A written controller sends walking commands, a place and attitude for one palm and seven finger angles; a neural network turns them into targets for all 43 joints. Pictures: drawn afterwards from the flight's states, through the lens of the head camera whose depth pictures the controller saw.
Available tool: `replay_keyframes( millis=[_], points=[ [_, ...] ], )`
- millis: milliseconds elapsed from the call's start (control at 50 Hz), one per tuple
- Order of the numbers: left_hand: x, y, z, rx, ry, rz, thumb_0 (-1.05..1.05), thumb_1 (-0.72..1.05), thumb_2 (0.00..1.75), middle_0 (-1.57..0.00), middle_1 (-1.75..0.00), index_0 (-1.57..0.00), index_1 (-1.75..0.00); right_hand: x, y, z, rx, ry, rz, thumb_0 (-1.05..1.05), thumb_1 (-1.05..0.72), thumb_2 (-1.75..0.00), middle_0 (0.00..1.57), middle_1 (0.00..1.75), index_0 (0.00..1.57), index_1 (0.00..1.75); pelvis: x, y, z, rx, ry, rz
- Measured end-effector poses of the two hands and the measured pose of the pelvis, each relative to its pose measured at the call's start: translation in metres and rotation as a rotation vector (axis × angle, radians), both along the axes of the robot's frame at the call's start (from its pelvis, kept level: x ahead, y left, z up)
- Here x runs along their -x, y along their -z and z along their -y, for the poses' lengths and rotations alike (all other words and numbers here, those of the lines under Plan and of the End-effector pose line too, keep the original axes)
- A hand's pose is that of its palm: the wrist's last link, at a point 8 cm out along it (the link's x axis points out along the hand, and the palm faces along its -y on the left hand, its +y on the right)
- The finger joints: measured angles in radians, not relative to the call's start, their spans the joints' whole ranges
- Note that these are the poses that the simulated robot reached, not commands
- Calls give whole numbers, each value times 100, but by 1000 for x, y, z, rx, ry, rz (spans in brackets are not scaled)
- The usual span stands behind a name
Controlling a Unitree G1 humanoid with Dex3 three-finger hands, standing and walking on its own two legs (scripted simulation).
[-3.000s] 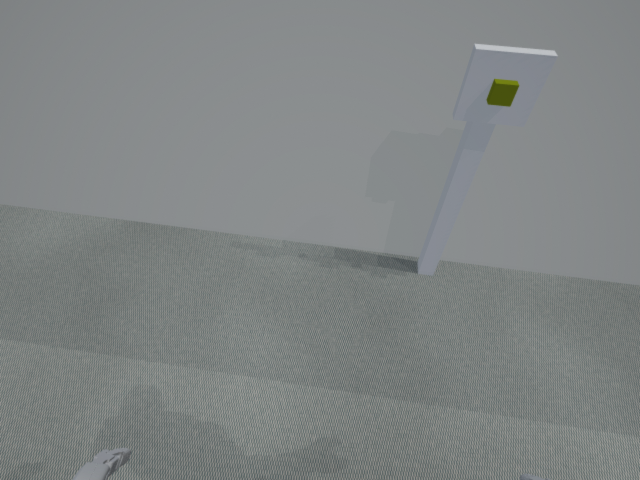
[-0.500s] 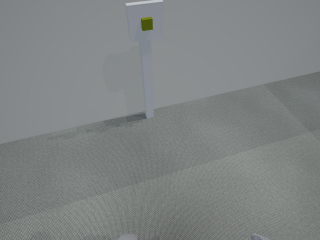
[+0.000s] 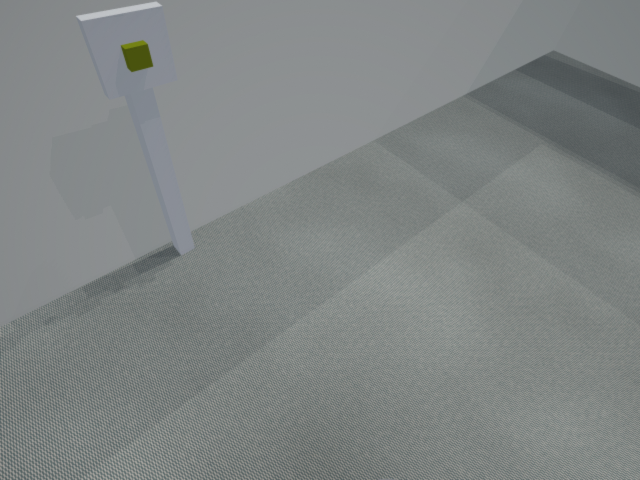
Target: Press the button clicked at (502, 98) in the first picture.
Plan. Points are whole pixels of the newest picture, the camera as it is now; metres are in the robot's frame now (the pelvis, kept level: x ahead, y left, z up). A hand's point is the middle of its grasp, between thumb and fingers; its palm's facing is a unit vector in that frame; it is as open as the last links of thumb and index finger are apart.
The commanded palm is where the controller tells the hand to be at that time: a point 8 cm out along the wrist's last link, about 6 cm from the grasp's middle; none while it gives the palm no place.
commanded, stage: walk to a spot facing it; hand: left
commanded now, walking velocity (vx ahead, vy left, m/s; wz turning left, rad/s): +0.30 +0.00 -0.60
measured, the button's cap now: (136, 55) +0.97 +0.49 +0.02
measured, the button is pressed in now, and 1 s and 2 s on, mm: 0 0 0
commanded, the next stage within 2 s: turn to face it in 1.26 s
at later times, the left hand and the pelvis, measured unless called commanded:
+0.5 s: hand (250, 463) +0.18 +0.10 -0.18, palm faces -0.23 -0.96 -0.18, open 7.4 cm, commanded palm none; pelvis +0.13 -0.07 -0.01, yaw -15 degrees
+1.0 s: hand (279, 293) +0.47 +0.09 -0.17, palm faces -0.33 -0.93 -0.16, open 7.4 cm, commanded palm none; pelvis +0.35 -0.06 +0.00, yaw -26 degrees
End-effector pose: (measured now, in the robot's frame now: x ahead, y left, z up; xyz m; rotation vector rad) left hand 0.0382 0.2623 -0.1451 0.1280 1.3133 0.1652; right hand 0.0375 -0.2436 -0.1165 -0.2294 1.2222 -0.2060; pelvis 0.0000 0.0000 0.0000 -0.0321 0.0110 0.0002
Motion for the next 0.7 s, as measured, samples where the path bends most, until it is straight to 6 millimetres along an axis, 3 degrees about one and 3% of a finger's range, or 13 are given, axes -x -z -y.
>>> replay_keyframes(
  millis=[80, 180, 240, 280, 360, 460, 560, 640, 700],
  points=[
    [-44, -4, 25, 17, 110, 28, 1, 91, 90, -20, -30, -20, -30, 45, 7, 15, -13, 112, -79, 1, -90, -90, 20, 30, 21, 30, -6, 0, 10, -4, 62, -11],
    [-116, -11, 69, 7, 244, 124, 1, 91, 90, -20, -30, -20, -30, 94, 21, 40, -34, 242, -185, 1, -90, -90, 20, 30, 21, 30, -22, 7, 33, -17, 134, -19],
    [-152, -10, 93, -11, 284, 217, 0, 90, 90, -20, -30, -20, -30, 108, 36, 55, -54, 280, -251, 1, -90, -90, 20, 30, 20, 30, -35, 19, 50, -20, 155, -12],
    [-162, -14, 104, -13, 281, 244, 0, 90, 90, -20, -30, -20, -30, 99, 36, 62, -64, 286, -268, 1, -91, -90, 20, 30, 20, 30, -47, 17, 58, -17, 166, -3],
    [-162, -16, 112, -20, 280, 189, 0, 90, 90, -20, -30, -21, -30, 44, 28, 76, -68, 290, -164, 1, -91, -90, 20, 30, 20, 30, -75, 7, 69, -30, 212, 7],
    [-149, -5, 114, -8, 287, 35, 0, 90, 90, -20, -30, -21, -30, -50, 21, 85, -64, 270, 9, 1, -91, -90, 20, 30, 20, 30, -112, 5, 73, -22, 250, 13],
    [-144, 12, 106, 12, 250, -119, 0, 90, 90, -20, -30, -21, -30, -147, 18, 81, -61, 215, 109, 1, -91, -90, 20, 30, 20, 30, -160, 13, 67, 2, 274, 11],
    [-159, 34, 91, 27, 226, -223, 0, 90, 90, -20, -30, -21, -30, -218, 22, 72, -31, 180, 170, 1, -91, -90, 20, 30, 20, 30, -210, 30, 59, 13, 300, 14],
    [-192, 42, 81, 30, 237, -252, 0, 90, 90, -20, -30, -21, -30, -241, 22, 63, -6, 198, 189, 0, -91, -90, 20, 30, 20, 30, -238, 34, 52, 11, 328, 35]
  ],
)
